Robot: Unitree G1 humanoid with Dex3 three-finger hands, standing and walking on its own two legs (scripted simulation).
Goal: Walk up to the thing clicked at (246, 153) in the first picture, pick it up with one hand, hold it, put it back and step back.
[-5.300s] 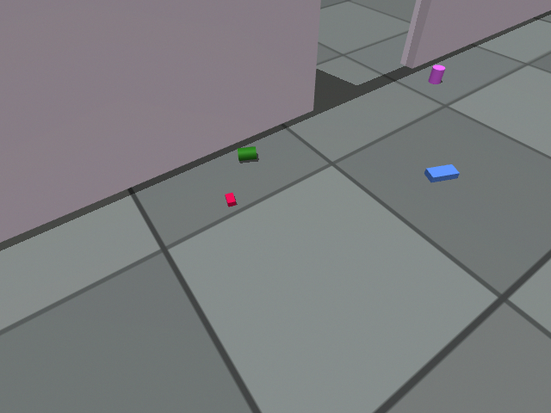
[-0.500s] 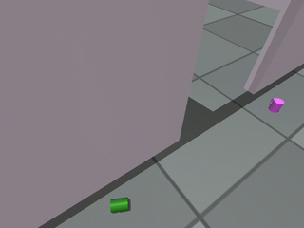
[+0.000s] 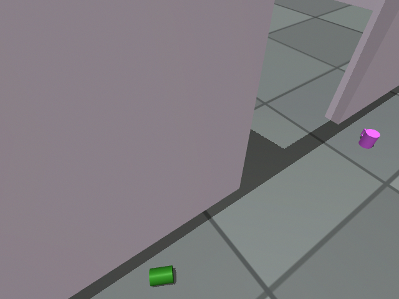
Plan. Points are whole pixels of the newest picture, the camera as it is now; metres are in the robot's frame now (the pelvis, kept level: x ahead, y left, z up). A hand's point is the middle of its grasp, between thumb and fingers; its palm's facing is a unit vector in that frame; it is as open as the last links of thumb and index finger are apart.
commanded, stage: walk up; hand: left
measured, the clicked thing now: (161, 275) +0.40 +0.21 -0.74
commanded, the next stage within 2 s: none
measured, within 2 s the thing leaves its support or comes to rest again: neither
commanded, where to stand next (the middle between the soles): +0.04 -0.02 m, yaw -1 degrees
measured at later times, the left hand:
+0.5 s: hand out of the picture +0.08 +0.25 -0.15, palm faces -0.02 -0.94 -0.33, open 7.3 cm
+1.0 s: hand out of the picture +0.06 +0.23 -0.17, palm faces -0.04 -0.93 -0.38, open 7.3 cm
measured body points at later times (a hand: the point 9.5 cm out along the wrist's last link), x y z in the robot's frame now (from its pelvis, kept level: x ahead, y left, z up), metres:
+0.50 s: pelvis +0.00 +0.00 +0.00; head +0.00 +0.00 +0.45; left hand +0.08 +0.30 -0.13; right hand +0.07 -0.30 -0.13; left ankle -0.02 +0.14 -0.74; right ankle +0.02 -0.12 -0.74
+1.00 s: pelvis -0.05 -0.05 -0.02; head +0.01 -0.04 +0.42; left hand +0.06 +0.28 -0.14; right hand +0.04 -0.38 -0.14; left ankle -0.02 +0.14 -0.74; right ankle -0.05 -0.17 -0.74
